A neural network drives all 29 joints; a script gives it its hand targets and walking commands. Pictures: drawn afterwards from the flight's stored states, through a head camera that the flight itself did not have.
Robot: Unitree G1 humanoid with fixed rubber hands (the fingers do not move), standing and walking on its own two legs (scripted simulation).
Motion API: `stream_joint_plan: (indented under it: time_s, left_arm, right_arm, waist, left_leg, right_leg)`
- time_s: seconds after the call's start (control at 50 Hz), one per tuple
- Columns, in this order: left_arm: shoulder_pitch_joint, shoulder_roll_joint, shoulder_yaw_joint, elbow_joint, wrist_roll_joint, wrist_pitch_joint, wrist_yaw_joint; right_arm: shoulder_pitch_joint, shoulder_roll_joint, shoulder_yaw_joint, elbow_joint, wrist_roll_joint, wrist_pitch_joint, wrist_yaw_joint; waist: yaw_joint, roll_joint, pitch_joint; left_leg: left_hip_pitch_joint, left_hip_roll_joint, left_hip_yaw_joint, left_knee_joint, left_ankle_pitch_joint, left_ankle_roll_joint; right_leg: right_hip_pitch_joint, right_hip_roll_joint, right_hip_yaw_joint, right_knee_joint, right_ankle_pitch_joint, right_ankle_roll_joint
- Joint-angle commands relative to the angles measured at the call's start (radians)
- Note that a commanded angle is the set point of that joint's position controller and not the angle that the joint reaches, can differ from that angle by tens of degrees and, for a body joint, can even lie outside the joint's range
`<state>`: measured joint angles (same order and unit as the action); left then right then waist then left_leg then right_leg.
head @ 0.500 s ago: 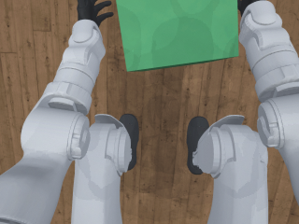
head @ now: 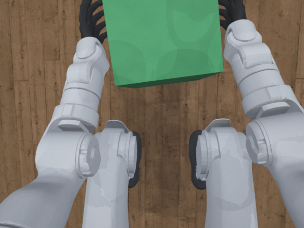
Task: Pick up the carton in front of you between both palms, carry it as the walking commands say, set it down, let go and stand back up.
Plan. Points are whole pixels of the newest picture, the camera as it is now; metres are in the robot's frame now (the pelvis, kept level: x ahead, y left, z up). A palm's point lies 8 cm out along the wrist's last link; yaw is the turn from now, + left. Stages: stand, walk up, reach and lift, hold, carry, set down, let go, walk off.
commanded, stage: reach and lift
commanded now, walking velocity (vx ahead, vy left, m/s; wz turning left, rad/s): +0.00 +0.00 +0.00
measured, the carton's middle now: (162, 42) +0.52 -0.01 -0.20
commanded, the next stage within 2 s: none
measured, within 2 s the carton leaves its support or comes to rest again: neither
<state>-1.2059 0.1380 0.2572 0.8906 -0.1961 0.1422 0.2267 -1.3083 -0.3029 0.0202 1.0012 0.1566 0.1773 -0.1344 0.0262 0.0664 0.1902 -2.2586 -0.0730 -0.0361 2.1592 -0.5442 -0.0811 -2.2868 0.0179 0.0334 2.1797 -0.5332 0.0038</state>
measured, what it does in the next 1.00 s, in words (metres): rises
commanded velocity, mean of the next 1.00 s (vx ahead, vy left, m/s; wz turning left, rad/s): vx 0.00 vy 0.00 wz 0.00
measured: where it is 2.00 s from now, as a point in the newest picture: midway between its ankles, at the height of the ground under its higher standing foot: (164, 169)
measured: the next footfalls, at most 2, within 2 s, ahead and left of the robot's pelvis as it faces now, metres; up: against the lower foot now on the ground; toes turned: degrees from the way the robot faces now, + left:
none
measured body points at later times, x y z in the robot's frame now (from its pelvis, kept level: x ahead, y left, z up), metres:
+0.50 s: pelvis +0.01 +0.01 +0.12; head +0.25 -0.02 +0.50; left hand +0.50 +0.13 +0.06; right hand +0.49 -0.18 +0.06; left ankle +0.12 +0.13 -0.34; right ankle +0.12 -0.12 -0.34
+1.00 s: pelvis +0.06 +0.01 +0.26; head +0.19 -0.02 +0.69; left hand +0.46 +0.13 +0.22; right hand +0.45 -0.17 +0.22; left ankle +0.12 +0.13 -0.34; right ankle +0.12 -0.12 -0.34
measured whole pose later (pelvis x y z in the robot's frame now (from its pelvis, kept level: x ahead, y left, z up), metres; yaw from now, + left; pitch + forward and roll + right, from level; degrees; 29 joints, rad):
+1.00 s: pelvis +0.06 +0.01 +0.26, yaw -4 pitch +30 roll +1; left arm -0.60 -0.12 0.41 0.60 0.16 0.32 0.09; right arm -0.62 0.06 -0.33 0.64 -0.19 0.34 -0.03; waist 0.01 0.02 -0.24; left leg -1.34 -0.06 -0.06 1.31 -0.49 -0.03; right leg -1.37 0.04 0.06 1.31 -0.46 0.02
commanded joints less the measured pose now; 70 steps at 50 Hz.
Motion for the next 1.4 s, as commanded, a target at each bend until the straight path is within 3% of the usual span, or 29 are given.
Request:
stream_joint_plan:
  time_s: [0.0, 0.06, 0.14, 0.18, 0.26, 0.28, 0.44, 0.58, 0.98, 1.2, 1.38]
  left_arm:
    - [-0.753, -1.067, -0.455, -0.394, -0.029, 0.032, -0.293]
    - [-0.683, -1.084, -0.41, -0.334, 0.047, 0.085, -0.309]
    - [-0.566, -1.104, -0.258, -0.191, 0.195, 0.133, -0.328]
    - [-0.554, -1.114, -0.213, -0.168, 0.239, 0.146, -0.338]
    - [-0.556, -1.174, -0.219, -0.153, 0.258, 0.161, -0.354]
    - [-0.535, -1.186, -0.219, -0.148, 0.262, 0.167, -0.36]
    - [-0.419, -1.27, -0.343, -0.221, 0.218, 0.187, -0.367]
    - [-0.307, -1.294, -0.443, -0.281, 0.177, 0.204, -0.376]
    - [0.057, -1.318, -0.445, -0.234, 0.236, 0.181, -0.404]
    - [0.251, -1.335, -0.499, -0.274, 0.251, 0.2, -0.418]
    - [0.387, -1.336, -0.55, -0.345, 0.244, 0.271, -0.428]
  right_arm:
    - [-0.601, 1.14, 0.269, -0.448, 0.028, 0.008, 0.251]
    - [-0.51, 1.212, 0.211, -0.371, -0.038, 0.067, 0.283]
    - [-0.415, 1.257, 0.081, -0.199, -0.139, 0.113, 0.326]
    - [-0.396, 1.254, 0.024, -0.161, -0.184, 0.122, 0.338]
    - [-0.359, 1.252, -0.054, -0.13, -0.25, 0.125, 0.342]
    - [-0.357, 1.243, -0.057, -0.145, -0.26, 0.126, 0.346]
    - [-0.315, 1.319, 0.095, -0.305, -0.194, 0.144, 0.363]
    - [-0.207, 1.374, 0.194, -0.375, -0.149, 0.165, 0.354]
    - [0.13, 1.445, 0.201, -0.384, -0.203, 0.137, 0.33]
    - [0.313, 1.449, 0.256, -0.457, -0.208, 0.156, 0.338]
    - [0.445, 1.449, 0.295, -0.527, -0.201, 0.226, 0.35]
  waist:
    - [-0.052, -0.169, -1.626]
    - [-0.022, -0.148, -1.415]
    - [0.024, -0.14, -1.183]
    - [0.018, -0.135, -1.168]
    - [-0.039, -0.089, -1.216]
    - [-0.039, -0.076, -1.227]
    - [-0.032, -0.087, -1.399]
    - [-0.026, -0.104, -1.397]
    - [-0.023, -0.086, -1.062]
    - [-0.028, -0.075, -0.905]
    - [-0.03, -0.063, -0.738]
  left_leg:
    - [0.606, -0.118, 0.168, -0.187, 0.321, 0.041]
    - [0.566, -0.115, 0.155, -0.27, 0.162, 0.055]
    - [0.52, -0.112, 0.143, -0.36, 0.069, 0.071]
    - [0.518, -0.114, 0.139, -0.397, 0.059, 0.072]
    - [0.564, -0.121, 0.126, -0.472, 0.051, 0.059]
    - [0.584, -0.122, 0.123, -0.493, 0.064, 0.056]
    - [0.794, -0.123, 0.106, -0.595, 0.176, 0.047]
    - [0.91, -0.122, 0.09, -0.687, 0.214, 0.048]
    - [1.263, -0.097, 0.014, -1.059, 0.252, 0.069]
    - [1.571, -0.066, -0.032, -1.296, 0.374, 0.079]
    - [1.843, -0.04, -0.059, -1.505, 0.509, 0.081]
  right_leg:
    - [1.005, 0.122, -0.094, -0.232, 0.425, 0.009]
    - [0.818, 0.125, -0.09, -0.314, 0.206, 0.003]
    - [0.653, 0.129, -0.082, -0.404, 0.068, 0.004]
    - [0.658, 0.132, -0.077, -0.443, 0.052, 0.001]
    - [0.717, 0.135, -0.083, -0.504, 0.066, -0.011]
    - [0.729, 0.134, -0.087, -0.517, 0.084, -0.012]
    - [0.905, 0.146, -0.094, -0.606, 0.2, 0.003]
    - [1.063, 0.151, -0.08, -0.698, 0.25, 0.016]
    - [1.458, 0.133, 0.006, -1.078, 0.296, 0.005]
    - [1.732, 0.112, 0.039, -1.306, 0.411, -0.003]
    - [1.958, 0.095, 0.052, -1.504, 0.522, -0.007]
